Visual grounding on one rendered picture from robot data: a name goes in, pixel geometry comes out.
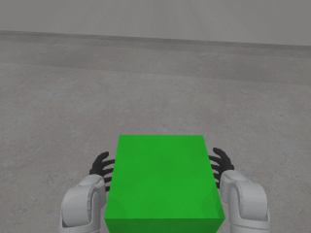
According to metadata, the robot left forearm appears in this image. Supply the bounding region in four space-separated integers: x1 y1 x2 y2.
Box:
58 174 107 233

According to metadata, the left robot hand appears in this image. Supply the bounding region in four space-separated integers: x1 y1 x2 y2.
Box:
89 151 116 192

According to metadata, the right robot hand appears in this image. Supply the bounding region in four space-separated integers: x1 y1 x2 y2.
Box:
208 148 234 189

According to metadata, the robot right forearm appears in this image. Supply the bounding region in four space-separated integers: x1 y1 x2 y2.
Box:
220 170 272 233

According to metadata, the carton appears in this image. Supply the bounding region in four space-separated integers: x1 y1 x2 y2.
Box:
104 135 225 233

